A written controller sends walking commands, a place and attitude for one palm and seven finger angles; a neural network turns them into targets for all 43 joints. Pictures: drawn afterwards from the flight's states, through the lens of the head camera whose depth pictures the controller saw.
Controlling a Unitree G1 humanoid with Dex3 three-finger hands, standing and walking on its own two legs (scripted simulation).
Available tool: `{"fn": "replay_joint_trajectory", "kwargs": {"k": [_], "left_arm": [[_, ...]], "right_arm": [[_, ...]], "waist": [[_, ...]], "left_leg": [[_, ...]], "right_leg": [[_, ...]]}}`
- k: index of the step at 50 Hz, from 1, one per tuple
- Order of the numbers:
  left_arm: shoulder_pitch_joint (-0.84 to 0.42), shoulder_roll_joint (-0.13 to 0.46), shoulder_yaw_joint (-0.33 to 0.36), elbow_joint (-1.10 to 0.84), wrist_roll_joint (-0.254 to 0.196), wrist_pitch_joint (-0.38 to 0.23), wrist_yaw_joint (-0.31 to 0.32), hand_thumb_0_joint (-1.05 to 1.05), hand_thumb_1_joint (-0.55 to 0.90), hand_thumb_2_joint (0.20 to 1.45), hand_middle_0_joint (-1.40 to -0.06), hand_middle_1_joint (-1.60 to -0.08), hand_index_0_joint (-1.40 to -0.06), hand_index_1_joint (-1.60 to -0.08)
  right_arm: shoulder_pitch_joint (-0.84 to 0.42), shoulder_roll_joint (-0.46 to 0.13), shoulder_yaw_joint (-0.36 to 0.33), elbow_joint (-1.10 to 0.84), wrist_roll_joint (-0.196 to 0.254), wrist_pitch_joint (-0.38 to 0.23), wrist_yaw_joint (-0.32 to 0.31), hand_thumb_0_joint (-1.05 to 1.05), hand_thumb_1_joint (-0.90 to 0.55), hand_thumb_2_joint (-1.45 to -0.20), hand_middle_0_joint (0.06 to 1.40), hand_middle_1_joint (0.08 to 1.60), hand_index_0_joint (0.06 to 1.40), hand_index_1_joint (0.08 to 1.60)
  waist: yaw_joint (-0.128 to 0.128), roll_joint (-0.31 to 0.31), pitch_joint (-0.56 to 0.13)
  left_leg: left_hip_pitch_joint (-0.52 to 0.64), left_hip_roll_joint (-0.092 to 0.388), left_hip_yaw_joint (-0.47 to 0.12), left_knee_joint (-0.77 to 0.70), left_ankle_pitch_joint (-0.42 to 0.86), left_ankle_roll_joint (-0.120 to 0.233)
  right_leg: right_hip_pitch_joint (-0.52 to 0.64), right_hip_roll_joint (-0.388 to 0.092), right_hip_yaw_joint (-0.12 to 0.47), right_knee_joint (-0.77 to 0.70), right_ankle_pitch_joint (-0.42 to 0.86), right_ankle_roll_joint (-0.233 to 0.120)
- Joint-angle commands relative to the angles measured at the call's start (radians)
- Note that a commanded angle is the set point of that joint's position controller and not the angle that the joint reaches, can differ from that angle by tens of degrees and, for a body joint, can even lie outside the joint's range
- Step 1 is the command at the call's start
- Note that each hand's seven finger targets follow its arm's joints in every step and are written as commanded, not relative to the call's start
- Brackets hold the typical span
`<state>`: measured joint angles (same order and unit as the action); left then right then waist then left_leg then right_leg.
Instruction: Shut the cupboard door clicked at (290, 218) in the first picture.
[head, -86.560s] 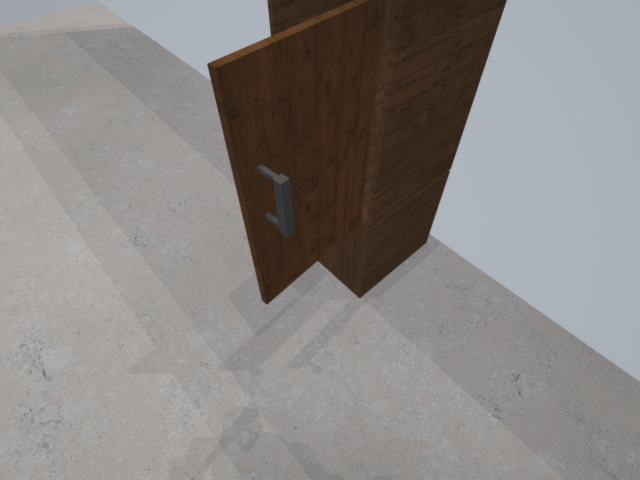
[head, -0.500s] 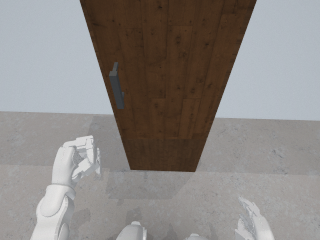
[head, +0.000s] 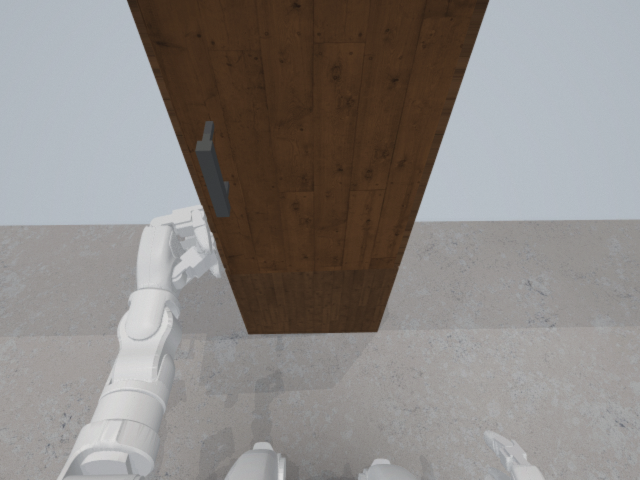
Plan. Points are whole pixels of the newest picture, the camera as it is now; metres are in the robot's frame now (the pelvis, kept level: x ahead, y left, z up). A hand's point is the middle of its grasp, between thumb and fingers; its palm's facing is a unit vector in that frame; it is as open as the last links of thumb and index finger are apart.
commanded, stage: bring the fist close to the handle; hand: left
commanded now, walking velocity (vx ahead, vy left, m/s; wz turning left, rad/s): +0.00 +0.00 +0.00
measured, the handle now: (216, 171) +0.52 +0.17 +0.07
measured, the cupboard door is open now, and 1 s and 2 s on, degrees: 2 0 0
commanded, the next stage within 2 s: push the door shut along its arc in 0.60 s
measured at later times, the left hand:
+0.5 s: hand (230, 222) +0.43 +0.13 +0.06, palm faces +0.07 -1.00 -0.01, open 3.1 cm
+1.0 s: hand (236, 203) +0.46 +0.13 +0.07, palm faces +0.00 -1.00 -0.03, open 3.1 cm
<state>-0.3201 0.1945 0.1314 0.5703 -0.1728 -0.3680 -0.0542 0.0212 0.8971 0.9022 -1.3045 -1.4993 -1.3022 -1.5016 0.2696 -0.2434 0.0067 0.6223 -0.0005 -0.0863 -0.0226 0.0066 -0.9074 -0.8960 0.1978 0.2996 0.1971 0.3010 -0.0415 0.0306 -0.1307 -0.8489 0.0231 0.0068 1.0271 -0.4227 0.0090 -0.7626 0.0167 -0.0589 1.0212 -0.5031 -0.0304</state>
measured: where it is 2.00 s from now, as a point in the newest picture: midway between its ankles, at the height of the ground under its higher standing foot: outside the picture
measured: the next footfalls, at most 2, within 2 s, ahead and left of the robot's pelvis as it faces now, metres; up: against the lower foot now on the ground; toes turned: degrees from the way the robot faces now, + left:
none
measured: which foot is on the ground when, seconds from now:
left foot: down 0.00-1.00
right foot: down 0.00-1.00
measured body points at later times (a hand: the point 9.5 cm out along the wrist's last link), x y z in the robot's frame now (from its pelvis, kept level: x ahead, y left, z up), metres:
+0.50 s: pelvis +0.00 +0.00 +0.00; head +0.08 -0.01 +0.45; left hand +0.42 +0.19 +0.06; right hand +0.05 -0.26 -0.12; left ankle +0.04 +0.11 -0.67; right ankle +0.00 -0.10 -0.67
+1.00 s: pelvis +0.00 -0.01 -0.01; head +0.08 -0.01 +0.44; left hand +0.45 +0.18 +0.07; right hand +0.07 -0.27 -0.13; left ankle +0.04 +0.11 -0.67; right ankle +0.00 -0.10 -0.67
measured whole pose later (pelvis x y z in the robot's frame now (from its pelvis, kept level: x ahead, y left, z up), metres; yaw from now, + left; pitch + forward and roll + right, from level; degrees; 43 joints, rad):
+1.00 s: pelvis +0.00 -0.01 -0.01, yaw -1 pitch +18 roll -1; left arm -0.72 0.27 0.24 1.06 -0.11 -0.48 -0.09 0.02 0.90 0.90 -1.33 -1.50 -1.30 -1.50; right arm 0.30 -0.24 0.00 0.64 -0.02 0.00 0.00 0.00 -0.91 -0.90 0.20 0.30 0.20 0.30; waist -0.10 0.03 -0.14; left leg -0.93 0.03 0.01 1.04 -0.42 0.00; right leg -0.85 0.03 -0.06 1.05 -0.50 -0.04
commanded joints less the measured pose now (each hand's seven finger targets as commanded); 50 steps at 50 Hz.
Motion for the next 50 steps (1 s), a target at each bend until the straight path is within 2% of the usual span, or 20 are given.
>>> {"fn": "replay_joint_trajectory", "kwargs": {"k": [1,2,6,8,9,10,12,14,17,19,22,24,25,27,30,35,39,43,46,50], "left_arm": [[-0.390,0.113,0.041,-0.133,0.010,-0.080,0.020,0.000,0.900,0.900,-1.300,-1.500,-1.300,-1.500],[-0.392,0.136,0.060,-0.103,0.015,-0.078,0.026,0.000,0.900,0.900,-1.300,-1.500,-1.300,-1.500],[-0.514,0.122,0.058,-0.009,0.032,-0.090,0.048,0.000,0.900,0.900,-1.300,-1.500,-1.300,-1.500],[-0.574,0.173,0.105,0.024,0.043,-0.108,0.061,0.000,0.900,0.900,-1.300,-1.500,-1.300,-1.500],[-0.598,0.148,0.086,0.046,0.046,-0.114,0.062,0.000,0.900,0.900,-1.300,-1.500,-1.300,-1.500],[-0.620,0.172,0.111,0.075,0.049,-0.122,0.067,0.000,0.900,0.900,-1.300,-1.500,-1.300,-1.500],[-0.581,0.217,0.154,0.096,0.057,-0.135,0.066,0.000,0.900,0.900,-1.300,-1.500,-1.300,-1.500],[-0.583,0.162,0.109,0.104,0.057,-0.144,0.055,0.000,0.900,0.900,-1.300,-1.500,-1.300,-1.500],[-0.540,0.188,0.139,0.086,0.047,-0.150,0.046,0.000,0.900,0.900,-1.300,-1.500,-1.300,-1.500],[-0.545,0.158,0.112,0.076,0.041,-0.150,0.038,0.000,0.900,0.900,-1.300,-1.500,-1.300,-1.500],[-0.585,0.182,0.122,0.076,0.043,-0.154,0.039,0.000,0.900,0.900,-1.300,-1.500,-1.300,-1.500],[-0.633,0.157,0.095,0.048,0.050,-0.171,0.043,0.000,0.900,0.900,-1.300,-1.500,-1.300,-1.500],[-0.625,0.144,0.090,0.037,0.044,-0.177,0.045,0.000,0.900,0.900,-1.300,-1.500,-1.300,-1.500],[-0.598,0.196,0.130,0.051,0.047,-0.183,0.050,0.000,0.900,0.900,-1.300,-1.500,-1.300,-1.500],[-0.601,0.141,0.082,0.067,0.053,-0.184,0.048,0.000,0.900,0.900,-1.300,-1.500,-1.300,-1.500],[-0.599,0.160,0.101,0.108,0.054,-0.167,0.054,0.000,0.900,0.900,-1.300,-1.500,-1.300,-1.500],[-0.725,0.195,0.102,0.153,0.065,-0.177,0.039,0.000,0.900,0.900,-1.300,-1.500,-1.300,-1.500],[-0.788,0.224,0.115,0.189,0.063,-0.196,0.004,0.000,0.900,0.900,-1.300,-1.500,-1.300,-1.500],[-0.832,0.263,0.131,0.287,0.064,-0.175,-0.026,0.000,0.900,0.900,-1.300,-1.500,-1.300,-1.500],[-0.891,0.274,0.129,0.322,0.056,-0.157,-0.063,0.000,0.900,0.900,-1.300,-1.500,-1.300,-1.500]], "right_arm": [[0.038,-0.135,-0.051,-0.105,0.001,-0.029,-0.004,0.000,-0.900,-0.900,0.200,0.300,0.200,0.300],[0.050,-0.140,-0.052,-0.106,0.000,-0.025,-0.002,0.000,-0.900,-0.900,0.200,0.300,0.200,0.300],[0.071,-0.137,-0.053,-0.090,-0.006,-0.006,0.008,0.000,-0.900,-0.900,0.200,0.300,0.200,0.300],[0.081,-0.139,-0.055,-0.083,-0.010,0.001,0.008,0.000,-0.900,-0.900,0.200,0.300,0.200,0.300],[0.084,-0.134,-0.054,-0.082,-0.011,0.003,0.011,0.000,-0.900,-0.900,0.200,0.300,0.200,0.300],[0.093,-0.137,-0.056,-0.075,-0.014,0.008,0.012,0.000,-0.900,-0.900,0.200,0.300,0.200,0.300],[0.109,-0.143,-0.060,-0.083,-0.019,0.016,0.016,0.000,-0.900,-0.900,0.200,0.300,0.200,0.300],[0.107,-0.135,-0.059,-0.087,-0.017,0.024,0.024,0.000,-0.900,-0.900,0.200,0.300,0.200,0.300],[0.127,-0.144,-0.066,-0.096,-0.018,0.034,0.028,0.000,-0.900,-0.900,0.200,0.300,0.200,0.300],[0.124,-0.140,-0.067,-0.095,-0.014,0.040,0.029,0.000,-0.900,-0.900,0.200,0.300,0.200,0.300],[0.131,-0.144,-0.067,-0.089,-0.012,0.045,0.023,0.000,-0.900,-0.900,0.200,0.300,0.200,0.300],[0.128,-0.138,-0.070,-0.079,-0.014,0.043,0.022,0.000,-0.900,-0.900,0.200,0.300,0.200,0.300],[0.125,-0.138,-0.072,-0.078,-0.013,0.040,0.023,0.000,-0.900,-0.900,0.200,0.300,0.200,0.300],[0.131,-0.146,-0.072,-0.073,-0.015,0.041,0.020,0.000,-0.900,-0.900,0.200,0.300,0.200,0.300],[0.119,-0.138,-0.071,-0.070,-0.013,0.041,0.024,0.000,-0.900,-0.900,0.200,0.300,0.200,0.300],[0.112,-0.139,-0.065,-0.081,-0.013,0.050,0.023,0.000,-0.900,-0.900,0.200,0.300,0.200,0.300],[0.114,-0.140,-0.061,-0.066,-0.013,0.052,0.017,0.000,-0.900,-0.900,0.200,0.300,0.200,0.300],[0.119,-0.143,-0.062,-0.060,-0.014,0.052,0.012,0.000,-0.900,-0.900,0.200,0.300,0.200,0.300],[0.135,-0.150,-0.057,-0.049,-0.011,0.059,0.010,0.000,-0.900,-0.900,0.200,0.300,0.200,0.300],[0.152,-0.155,-0.058,-0.051,-0.010,0.064,0.009,0.000,-0.900,-0.900,0.200,0.300,0.200,0.300]], "waist": [[-0.019,0.002,-0.337],[-0.018,-0.003,-0.334],[-0.045,-0.029,-0.312],[-0.039,-0.028,-0.342],[-0.047,-0.023,-0.333],[-0.049,-0.038,-0.340],[-0.026,-0.023,-0.379],[-0.037,-0.009,-0.374],[-0.024,-0.020,-0.414],[-0.035,-0.043,-0.386],[-0.046,-0.047,-0.340],[-0.053,-0.011,-0.371],[-0.052,0.001,-0.380],[-0.045,-0.011,-0.382],[-0.051,0.005,-0.360],[-0.046,-0.024,-0.343],[-0.079,-0.026,-0.316],[-0.079,0.009,-0.396],[-0.095,-0.016,-0.350],[-0.113,-0.010,-0.381]], "left_leg": [[0.284,-0.014,-0.035,-0.122,0.223,0.010],[0.274,-0.015,-0.037,-0.122,0.232,0.010],[0.251,-0.014,-0.031,-0.117,0.213,0.012],[0.236,-0.016,-0.029,-0.112,0.205,0.013],[0.233,-0.018,-0.026,-0.109,0.205,0.014],[0.225,-0.017,-0.024,-0.103,0.205,0.015],[0.224,-0.019,-0.022,-0.101,0.227,0.015],[0.234,-0.019,-0.014,-0.104,0.227,0.015],[0.245,-0.019,-0.013,-0.104,0.272,0.017],[0.239,-0.017,-0.008,-0.112,0.251,0.018],[0.216,-0.018,-0.008,-0.115,0.212,0.023],[0.258,-0.016,-0.015,-0.115,0.218,0.020],[0.280,-0.016,-0.015,-0.114,0.225,0.019],[0.273,-0.015,-0.018,-0.112,0.231,0.019],[0.281,-0.015,-0.018,-0.119,0.218,0.016],[0.244,-0.019,-0.012,-0.127,0.193,0.019],[0.223,-0.019,-0.016,-0.111,0.160,0.023],[0.253,-0.020,-0.024,-0.089,0.197,0.020],[0.198,-0.018,-0.029,-0.082,0.179,0.022],[0.179,-0.020,-0.028,-0.062,0.184,0.027]], "right_leg": [[0.073,0.006,0.037,-0.149,0.324,0.012],[0.078,0.009,0.035,-0.147,0.330,0.010],[0.051,0.009,0.037,-0.152,0.327,0.017],[0.063,0.007,0.046,-0.146,0.320,0.018],[0.059,0.009,0.048,-0.148,0.326,0.018],[0.059,0.009,0.050,-0.147,0.329,0.019],[0.085,0.013,0.051,-0.137,0.349,0.015],[0.074,0.013,0.052,-0.142,0.355,0.017],[0.113,0.017,0.051,-0.136,0.402,0.016],[0.109,0.016,0.052,-0.151,0.392,0.020],[0.096,0.017,0.059,-0.165,0.356,0.022],[0.075,0.015,0.054,-0.156,0.353,0.020],[0.068,0.017,0.052,-0.159,0.352,0.019],[0.073,0.019,0.051,-0.154,0.354,0.017],[0.052,0.017,0.048,-0.159,0.340,0.017],[0.074,0.014,0.053,-0.168,0.329,0.020],[0.044,0.011,0.065,-0.169,0.307,0.024],[0.039,0.011,0.070,-0.144,0.337,0.020],[0.022,0.011,0.071,-0.143,0.322,0.020],[0.016,0.011,0.079,-0.136,0.331,0.024]]}}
